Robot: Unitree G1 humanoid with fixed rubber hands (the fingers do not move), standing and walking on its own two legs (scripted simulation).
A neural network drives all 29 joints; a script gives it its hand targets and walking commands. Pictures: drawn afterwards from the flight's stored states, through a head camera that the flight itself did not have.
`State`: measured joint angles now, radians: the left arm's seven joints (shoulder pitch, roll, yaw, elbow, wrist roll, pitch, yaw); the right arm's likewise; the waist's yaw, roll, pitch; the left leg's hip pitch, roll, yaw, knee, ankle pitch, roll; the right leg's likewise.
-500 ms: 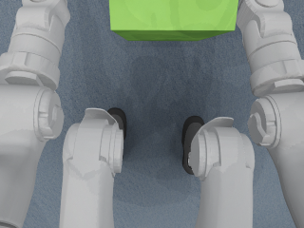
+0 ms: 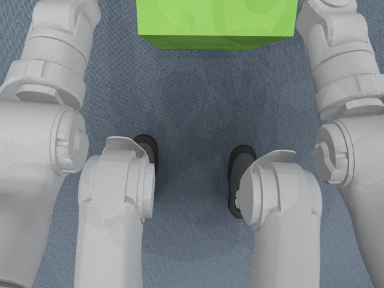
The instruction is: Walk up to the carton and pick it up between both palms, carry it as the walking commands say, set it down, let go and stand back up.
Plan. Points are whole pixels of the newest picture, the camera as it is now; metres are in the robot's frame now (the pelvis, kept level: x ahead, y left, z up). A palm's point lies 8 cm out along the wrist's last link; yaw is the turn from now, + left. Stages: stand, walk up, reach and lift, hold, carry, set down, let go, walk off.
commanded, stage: reach and lift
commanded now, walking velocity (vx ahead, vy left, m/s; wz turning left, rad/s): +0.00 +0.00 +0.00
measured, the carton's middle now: out of the picture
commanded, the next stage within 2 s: none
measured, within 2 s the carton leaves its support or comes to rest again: leaves its support in 0.96 s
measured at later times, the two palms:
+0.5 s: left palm out of the picture +0.55 +0.19 -0.18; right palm out of the picture +0.57 -0.11 -0.18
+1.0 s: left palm out of the picture +0.54 +0.20 -0.17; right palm out of the picture +0.56 -0.09 -0.17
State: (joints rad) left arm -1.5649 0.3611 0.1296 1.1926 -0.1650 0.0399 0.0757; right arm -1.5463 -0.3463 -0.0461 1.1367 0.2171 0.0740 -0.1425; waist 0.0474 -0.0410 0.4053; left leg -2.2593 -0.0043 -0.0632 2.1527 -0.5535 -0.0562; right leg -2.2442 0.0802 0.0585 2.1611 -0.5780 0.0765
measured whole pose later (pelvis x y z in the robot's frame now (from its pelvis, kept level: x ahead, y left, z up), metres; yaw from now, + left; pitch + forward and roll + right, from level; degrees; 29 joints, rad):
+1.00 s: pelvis +0.01 +0.00 -0.01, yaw +0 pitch +37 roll +0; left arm -1.41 0.28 0.24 0.91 -0.05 0.25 0.08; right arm -1.43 -0.19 -0.23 0.93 0.07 0.21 -0.19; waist 0.06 -0.05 0.36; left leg -2.24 -0.04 -0.08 2.19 -0.60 -0.08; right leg -2.23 0.12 0.08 2.20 -0.62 0.09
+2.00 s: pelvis +0.01 +0.00 +0.08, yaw +0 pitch +46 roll -1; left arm -1.24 0.11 0.43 0.74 0.17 0.37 0.06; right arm -1.23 -0.03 -0.45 0.72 -0.16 0.34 -0.12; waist 0.04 -0.04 -0.01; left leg -2.15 -0.09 -0.11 1.87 -0.52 -0.09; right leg -2.13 0.13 0.09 1.88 -0.56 0.09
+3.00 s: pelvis +0.02 +0.00 +0.18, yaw +2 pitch +41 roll -1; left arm -0.98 -0.01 0.46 0.68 0.23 0.39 0.04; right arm -0.97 0.06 -0.48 0.67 -0.23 0.36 -0.08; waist 0.02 -0.02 -0.16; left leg -1.77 -0.10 -0.14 1.53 -0.47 -0.07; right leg -1.74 0.12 0.11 1.54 -0.51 0.07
